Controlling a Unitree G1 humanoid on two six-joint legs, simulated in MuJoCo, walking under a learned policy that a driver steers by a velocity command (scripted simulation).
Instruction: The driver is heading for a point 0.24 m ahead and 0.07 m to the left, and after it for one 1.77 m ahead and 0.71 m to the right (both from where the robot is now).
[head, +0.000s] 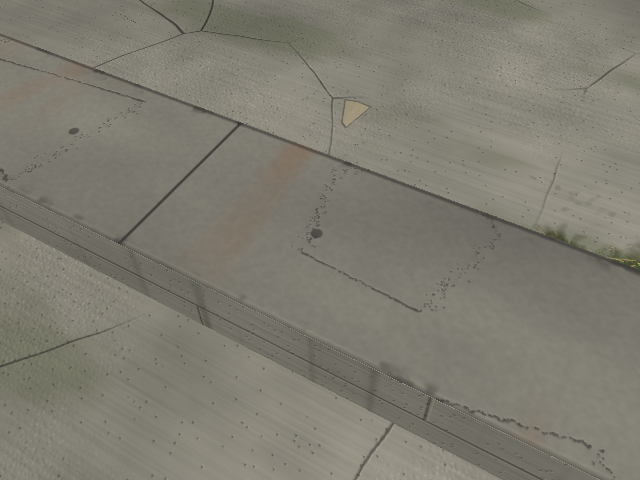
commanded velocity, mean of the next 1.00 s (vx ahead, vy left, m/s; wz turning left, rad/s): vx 0.12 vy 0.00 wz -0.35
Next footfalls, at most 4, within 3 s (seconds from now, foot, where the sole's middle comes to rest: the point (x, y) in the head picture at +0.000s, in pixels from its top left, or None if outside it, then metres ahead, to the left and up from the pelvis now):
0.16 left None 0.25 0.12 -0.78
0.64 right None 0.18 -0.08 -0.78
1.20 left None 0.26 0.10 -0.78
1.52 right None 0.19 -0.13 -0.78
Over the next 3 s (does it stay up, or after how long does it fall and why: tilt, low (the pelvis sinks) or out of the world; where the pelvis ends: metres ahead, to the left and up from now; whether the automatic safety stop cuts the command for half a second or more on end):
stays up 0.72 -0.42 0.17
